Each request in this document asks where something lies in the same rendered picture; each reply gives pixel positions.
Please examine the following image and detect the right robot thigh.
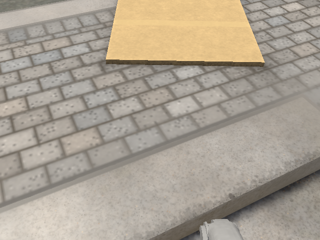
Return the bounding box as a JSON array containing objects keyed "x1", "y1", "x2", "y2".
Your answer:
[{"x1": 199, "y1": 219, "x2": 244, "y2": 240}]

